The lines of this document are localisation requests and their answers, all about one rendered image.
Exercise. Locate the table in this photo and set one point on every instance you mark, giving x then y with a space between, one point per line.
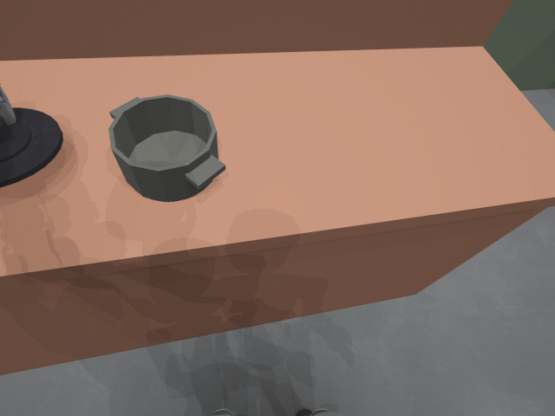
370 148

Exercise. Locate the pot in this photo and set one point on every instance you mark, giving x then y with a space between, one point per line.
166 146

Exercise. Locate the lid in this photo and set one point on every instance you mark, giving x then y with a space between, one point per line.
35 139

